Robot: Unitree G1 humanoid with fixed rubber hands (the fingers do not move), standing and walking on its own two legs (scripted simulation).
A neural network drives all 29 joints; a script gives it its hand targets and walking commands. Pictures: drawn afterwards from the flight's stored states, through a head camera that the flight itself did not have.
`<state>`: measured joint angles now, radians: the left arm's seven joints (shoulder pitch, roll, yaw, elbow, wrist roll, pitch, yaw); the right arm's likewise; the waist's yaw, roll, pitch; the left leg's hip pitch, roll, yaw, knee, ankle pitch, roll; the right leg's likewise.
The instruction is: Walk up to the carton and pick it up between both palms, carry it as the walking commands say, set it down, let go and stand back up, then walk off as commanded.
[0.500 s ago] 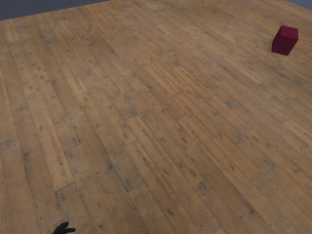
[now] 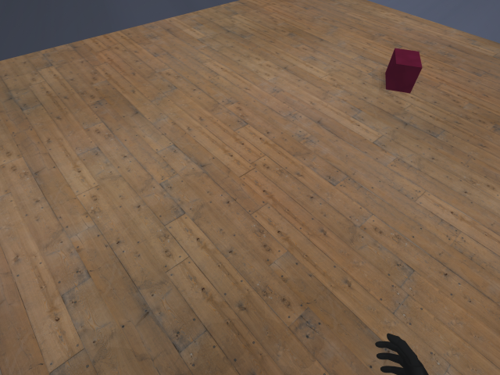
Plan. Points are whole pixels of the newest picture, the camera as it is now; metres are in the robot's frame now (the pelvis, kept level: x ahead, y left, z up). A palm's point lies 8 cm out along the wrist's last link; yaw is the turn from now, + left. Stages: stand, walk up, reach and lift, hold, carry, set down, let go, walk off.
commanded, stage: walk up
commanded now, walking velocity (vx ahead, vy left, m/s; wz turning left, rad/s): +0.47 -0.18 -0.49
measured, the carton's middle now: (402, 70) +2.48 -1.01 -0.67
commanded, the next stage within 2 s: none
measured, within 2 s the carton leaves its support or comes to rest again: neither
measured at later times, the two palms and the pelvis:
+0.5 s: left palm (229, 235) +0.45 +0.10 -0.14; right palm out of the picture +0.07 -0.35 -0.15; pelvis +0.22 -0.09 -0.04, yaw -11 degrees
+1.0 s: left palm (244, 255) +0.40 +0.06 -0.13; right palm (445, 189) +0.62 -0.44 -0.10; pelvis +0.47 -0.18 -0.01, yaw -17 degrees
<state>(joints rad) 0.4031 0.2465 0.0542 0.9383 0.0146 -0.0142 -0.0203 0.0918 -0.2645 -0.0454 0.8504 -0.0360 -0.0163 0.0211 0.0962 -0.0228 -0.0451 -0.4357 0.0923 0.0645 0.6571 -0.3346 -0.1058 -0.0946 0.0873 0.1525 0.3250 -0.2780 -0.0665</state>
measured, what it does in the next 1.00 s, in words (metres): walks ahead, turning right: left foot, then right foot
